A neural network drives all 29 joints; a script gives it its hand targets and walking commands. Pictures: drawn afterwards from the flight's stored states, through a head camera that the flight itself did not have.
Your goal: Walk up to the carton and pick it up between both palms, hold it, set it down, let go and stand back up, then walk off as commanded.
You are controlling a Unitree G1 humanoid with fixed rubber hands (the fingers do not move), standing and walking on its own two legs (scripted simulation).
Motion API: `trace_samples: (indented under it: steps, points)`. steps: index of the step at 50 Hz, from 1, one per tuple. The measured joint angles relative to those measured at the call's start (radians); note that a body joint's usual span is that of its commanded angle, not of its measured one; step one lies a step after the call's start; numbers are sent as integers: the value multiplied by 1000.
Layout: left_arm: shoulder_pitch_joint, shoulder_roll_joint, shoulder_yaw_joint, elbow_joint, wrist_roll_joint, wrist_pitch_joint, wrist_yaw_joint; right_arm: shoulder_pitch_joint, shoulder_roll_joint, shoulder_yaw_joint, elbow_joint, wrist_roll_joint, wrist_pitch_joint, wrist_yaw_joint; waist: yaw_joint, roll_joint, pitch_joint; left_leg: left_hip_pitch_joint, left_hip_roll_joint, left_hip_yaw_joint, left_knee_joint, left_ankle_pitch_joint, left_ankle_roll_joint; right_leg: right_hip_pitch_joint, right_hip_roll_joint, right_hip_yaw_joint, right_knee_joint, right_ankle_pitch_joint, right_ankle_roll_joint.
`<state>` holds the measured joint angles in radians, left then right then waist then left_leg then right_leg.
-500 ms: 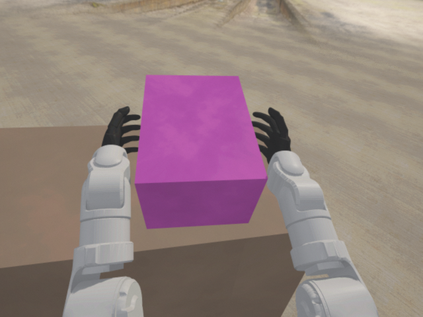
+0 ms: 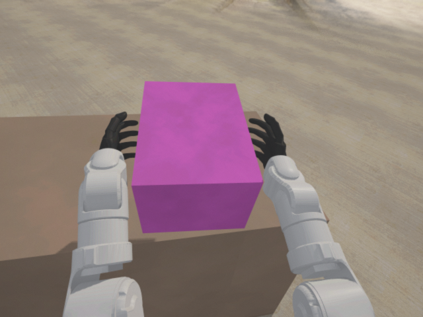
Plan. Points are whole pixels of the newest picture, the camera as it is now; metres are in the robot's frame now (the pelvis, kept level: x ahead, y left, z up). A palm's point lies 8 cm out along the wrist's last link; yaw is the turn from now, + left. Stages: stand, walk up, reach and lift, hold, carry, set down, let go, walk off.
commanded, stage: hold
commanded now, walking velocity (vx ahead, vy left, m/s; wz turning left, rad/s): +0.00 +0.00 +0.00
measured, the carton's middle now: (192, 152) +0.42 +0.04 +0.15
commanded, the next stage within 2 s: none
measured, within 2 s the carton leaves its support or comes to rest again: neither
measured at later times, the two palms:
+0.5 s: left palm (110, 163) +0.35 +0.19 +0.16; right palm (267, 164) +0.36 -0.10 +0.17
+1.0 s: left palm (119, 165) +0.35 +0.17 +0.16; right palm (274, 166) +0.35 -0.12 +0.17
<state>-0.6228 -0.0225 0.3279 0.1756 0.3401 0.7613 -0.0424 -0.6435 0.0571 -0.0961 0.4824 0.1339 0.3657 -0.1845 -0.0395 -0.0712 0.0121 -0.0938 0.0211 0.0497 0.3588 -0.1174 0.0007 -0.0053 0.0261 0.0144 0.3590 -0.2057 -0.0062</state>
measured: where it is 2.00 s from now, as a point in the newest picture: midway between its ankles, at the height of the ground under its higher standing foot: outside the picture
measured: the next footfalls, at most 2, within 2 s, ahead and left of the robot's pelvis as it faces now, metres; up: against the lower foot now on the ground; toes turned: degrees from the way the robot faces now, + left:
none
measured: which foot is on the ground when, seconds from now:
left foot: down 0.00-1.00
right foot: down 0.00-1.00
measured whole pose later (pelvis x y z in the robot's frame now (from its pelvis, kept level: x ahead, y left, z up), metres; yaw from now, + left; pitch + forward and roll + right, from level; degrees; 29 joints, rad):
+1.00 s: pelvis +0.00 +0.00 +0.00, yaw +0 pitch -10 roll -1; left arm -0.59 -0.03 0.27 0.16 0.35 0.75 -0.02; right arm -0.60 0.04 -0.08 0.43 0.17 0.35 -0.21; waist -0.04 -0.08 0.10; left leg -0.07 0.02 0.05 0.35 -0.11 0.00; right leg 0.02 0.02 0.01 0.35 -0.19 -0.01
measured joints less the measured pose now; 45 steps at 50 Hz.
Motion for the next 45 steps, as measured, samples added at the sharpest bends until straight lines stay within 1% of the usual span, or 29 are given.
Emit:
trace_samples:
  steps: [3,6,10,12,14,16,19,21,24,27,29,32,35,37,42,45]
  points:
    - [1,0,1,-1,0,3,2,0,4,0,4,-7,-2,-2,0,0,59,0,-1,0,0,8,0,0,-1,0,0,9,0]
    - [13,0,-35,-1,0,-15,22,17,-6,0,-11,9,-17,-2,0,0,76,1,-4,1,0,10,0,1,-4,0,0,11,0]
    - [25,0,-105,-7,-8,-52,54,61,-30,0,-88,39,-29,-6,0,-1,17,0,-5,1,0,2,0,2,-5,0,-2,4,0]
    - [23,0,-115,-6,-8,-63,62,61,-37,0,-101,45,-31,-7,-1,-1,-28,0,-4,1,0,-3,0,2,-5,0,-2,-1,0]
    - [17,0,-106,-6,-8,-62,61,49,-37,0,-92,36,-30,-4,0,0,-60,0,-3,0,0,-6,0,1,-3,0,-2,-5,0]
    - [6,-3,-73,-5,-8,-49,50,22,-32,0,-57,16,-30,5,0,1,-65,2,-1,0,0,-5,0,3,-1,0,-2,-4,0]
    - [2,-3,-15,-4,5,-19,13,-15,-13,0,10,-10,-20,13,0,2,-45,4,0,0,-3,0,0,3,0,0,-2,0,0]
    - [2,-3,15,1,10,-1,-4,-27,1,0,44,-28,-14,14,0,2,-16,4,0,0,-3,3,0,3,0,0,-2,4,0]
    - [2,-3,26,6,10,6,-2,-29,11,0,63,-51,-16,14,-1,2,40,4,-1,0,-3,10,0,3,-1,0,-2,10,0]
    - [3,-3,5,5,11,-12,13,-24,4,0,63,-43,-40,15,-1,0,79,4,-4,0,-3,11,0,3,-3,0,-2,12,0]
    - [6,-3,-30,5,10,-32,31,-9,-10,0,44,-22,-59,15,-1,-2,76,4,-5,0,-3,8,0,4,-5,0,-3,9,0]
    - [10,-3,-93,1,5,-64,57,32,-34,0,-32,13,-70,11,-1,-4,28,3,-5,0,-3,-2,0,4,-5,0,-6,2,0]
    - [9,-4,-114,-5,5,-80,65,44,-47,0,-74,41,-69,3,-2,-6,-37,3,-5,1,-3,-12,0,4,-5,0,-6,-10,0]
    - [6,-4,-101,-5,4,-76,56,35,-45,0,-71,42,-61,3,-2,-6,-53,11,-3,1,-3,-16,0,13,-3,0,-6,-14,0]
    - [5,-4,-27,-4,12,2,-8,12,-18,0,-24,29,-14,1,-2,-5,-9,27,0,0,-5,-9,0,27,0,0,-6,-9,0]
    - [9,-5,-16,-5,13,18,-11,13,-7,1,-13,23,-8,-6,-2,-4,50,27,0,0,-5,1,0,27,0,-1,-6,2,0]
